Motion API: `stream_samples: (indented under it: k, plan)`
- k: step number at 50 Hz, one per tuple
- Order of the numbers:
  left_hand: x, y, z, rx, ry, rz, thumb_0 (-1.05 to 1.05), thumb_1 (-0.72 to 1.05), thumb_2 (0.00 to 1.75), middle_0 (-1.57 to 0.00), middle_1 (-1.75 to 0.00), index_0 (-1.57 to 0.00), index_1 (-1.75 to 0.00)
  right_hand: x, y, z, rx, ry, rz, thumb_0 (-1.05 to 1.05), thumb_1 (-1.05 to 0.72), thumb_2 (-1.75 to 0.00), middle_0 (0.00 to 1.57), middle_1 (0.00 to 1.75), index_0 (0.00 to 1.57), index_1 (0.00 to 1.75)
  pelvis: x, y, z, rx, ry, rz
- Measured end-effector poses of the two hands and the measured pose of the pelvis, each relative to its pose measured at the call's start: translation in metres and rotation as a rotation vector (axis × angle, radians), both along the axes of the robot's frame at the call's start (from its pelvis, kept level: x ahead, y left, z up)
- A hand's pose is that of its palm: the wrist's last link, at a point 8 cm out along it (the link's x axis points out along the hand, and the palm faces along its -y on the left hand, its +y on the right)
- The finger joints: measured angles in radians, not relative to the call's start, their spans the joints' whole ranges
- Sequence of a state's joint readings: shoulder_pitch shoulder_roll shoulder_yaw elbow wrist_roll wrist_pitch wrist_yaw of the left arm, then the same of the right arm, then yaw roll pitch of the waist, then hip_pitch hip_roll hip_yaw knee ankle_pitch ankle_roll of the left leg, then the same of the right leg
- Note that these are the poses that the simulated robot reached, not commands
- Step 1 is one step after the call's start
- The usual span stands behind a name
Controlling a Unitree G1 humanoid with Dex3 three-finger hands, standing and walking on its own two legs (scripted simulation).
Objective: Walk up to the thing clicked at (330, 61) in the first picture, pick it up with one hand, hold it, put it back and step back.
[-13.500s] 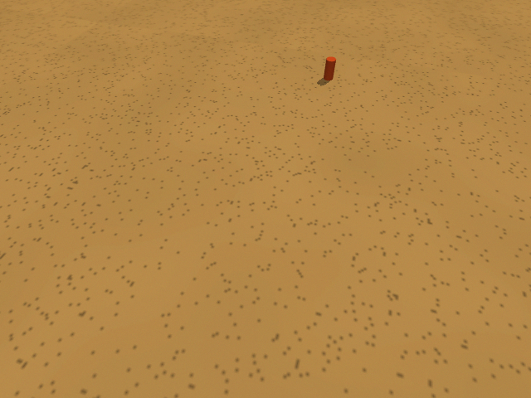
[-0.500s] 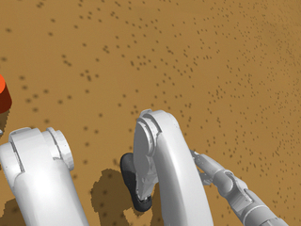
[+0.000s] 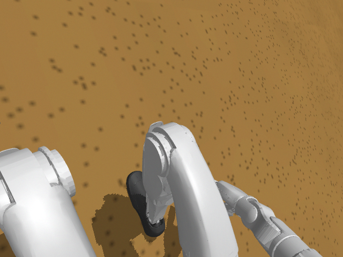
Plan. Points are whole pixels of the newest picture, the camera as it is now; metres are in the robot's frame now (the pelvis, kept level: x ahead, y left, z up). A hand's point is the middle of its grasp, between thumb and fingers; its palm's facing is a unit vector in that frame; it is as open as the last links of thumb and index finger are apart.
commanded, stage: close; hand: left
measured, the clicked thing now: out of the picture +0.44 +0.28 -0.20
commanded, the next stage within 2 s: settle in 0.42 s
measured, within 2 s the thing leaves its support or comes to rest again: leaves its support in 0.86 s
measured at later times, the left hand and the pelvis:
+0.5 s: hand out of the picture +0.43 +0.29 -0.16, palm faces +0.37 -0.93 -0.01, open 9.9 cm; pelvis +0.00 +0.00 +0.00, yaw -1 degrees
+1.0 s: hand out of the picture +0.42 +0.30 -0.14, palm faces +0.37 -0.93 +0.00, open 10.4 cm; pelvis +0.00 +0.00 +0.01, yaw +0 degrees
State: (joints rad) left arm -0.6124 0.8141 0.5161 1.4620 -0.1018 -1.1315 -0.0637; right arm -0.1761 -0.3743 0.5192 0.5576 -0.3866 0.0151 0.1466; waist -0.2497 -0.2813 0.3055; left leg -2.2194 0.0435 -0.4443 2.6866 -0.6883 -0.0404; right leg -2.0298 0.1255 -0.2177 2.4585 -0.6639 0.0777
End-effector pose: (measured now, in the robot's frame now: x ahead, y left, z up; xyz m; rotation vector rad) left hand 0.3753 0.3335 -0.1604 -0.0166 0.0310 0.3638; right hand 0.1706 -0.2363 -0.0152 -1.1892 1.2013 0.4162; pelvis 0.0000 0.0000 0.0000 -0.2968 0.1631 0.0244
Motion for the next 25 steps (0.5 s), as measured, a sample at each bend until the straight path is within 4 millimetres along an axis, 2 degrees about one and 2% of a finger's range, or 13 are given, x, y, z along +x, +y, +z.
stream_samples:
  k: [6,13,18,25]
  plan:
    - [0.005,-0.002,-0.001,0.012,-0.001,-0.012,-0.01,0.07,0.43,-0.36,-0.34,-0.35,-0.35,0.002,0.001,0.002,-0.008,0.006,0.006,0.0,-0.88,-0.89,0.21,0.3,0.21,0.3,0.001,0.001,0.001,-0.007,0.002,-0.005]
    - [0.005,-0.005,-0.003,0.01,0.009,-0.006,-0.01,0.21,0.54,-0.49,-0.46,-0.47,-0.48,0.005,0.001,0.004,-0.015,0.008,0.014,0.0,-0.87,-0.89,0.21,0.3,0.21,0.3,0.0,0.0,0.003,-0.008,0.002,-0.008]
    - [0.007,-0.004,-0.002,0.01,0.011,0.005,0.0,0.15,0.58,-0.61,-0.59,-0.52,-0.6,0.005,0.0,0.005,-0.023,0.009,0.016,0.0,-0.87,-0.89,0.21,0.3,0.21,0.3,0.0,-0.001,0.004,-0.007,0.004,-0.01]
    - [0.013,0.0,-0.003,0.015,0.01,0.018,0.03,-0.05,0.68,-0.7,-0.78,-0.62,-0.78,0.003,-0.001,0.008,-0.036,0.013,0.008,0.0,-0.88,-0.89,0.21,0.3,0.21,0.3,0.0,-0.001,0.005,-0.012,0.006,-0.014]
